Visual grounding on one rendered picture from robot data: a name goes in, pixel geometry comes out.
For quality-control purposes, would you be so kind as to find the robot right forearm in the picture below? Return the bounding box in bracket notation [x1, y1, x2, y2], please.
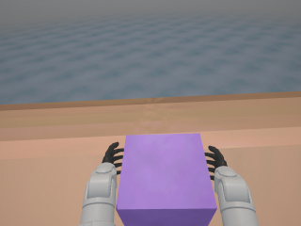
[214, 166, 260, 226]

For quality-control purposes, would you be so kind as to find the robot left forearm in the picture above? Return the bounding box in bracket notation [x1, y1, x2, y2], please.
[78, 162, 118, 226]

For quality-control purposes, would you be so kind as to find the left robot hand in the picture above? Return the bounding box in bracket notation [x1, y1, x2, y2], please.
[102, 142, 124, 175]

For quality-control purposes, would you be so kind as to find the right robot hand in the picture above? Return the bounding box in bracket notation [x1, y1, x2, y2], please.
[204, 145, 228, 180]

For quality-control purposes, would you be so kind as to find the carton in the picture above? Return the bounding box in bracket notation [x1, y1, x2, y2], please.
[116, 133, 217, 226]

